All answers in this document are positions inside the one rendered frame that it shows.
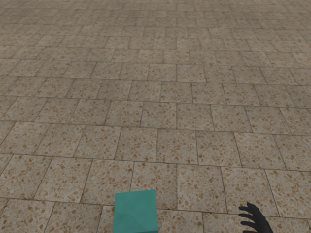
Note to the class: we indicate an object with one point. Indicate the robot right hand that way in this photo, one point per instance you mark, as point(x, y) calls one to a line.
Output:
point(259, 221)

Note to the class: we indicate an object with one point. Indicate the carton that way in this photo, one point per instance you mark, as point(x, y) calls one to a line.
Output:
point(135, 212)

